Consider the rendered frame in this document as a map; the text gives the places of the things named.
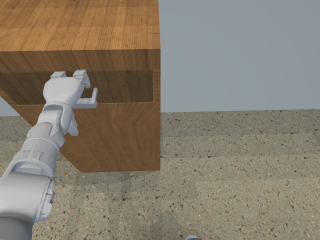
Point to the robot left forearm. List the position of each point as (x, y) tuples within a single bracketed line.
[(40, 150)]

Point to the drawer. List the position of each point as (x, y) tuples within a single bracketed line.
[(114, 86)]

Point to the robot left hand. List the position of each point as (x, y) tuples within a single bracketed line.
[(68, 90)]

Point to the handle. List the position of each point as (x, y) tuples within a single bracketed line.
[(87, 103)]

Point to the cabinet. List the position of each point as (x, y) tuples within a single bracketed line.
[(70, 35)]

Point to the robot left upper arm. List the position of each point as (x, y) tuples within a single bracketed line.
[(25, 199)]

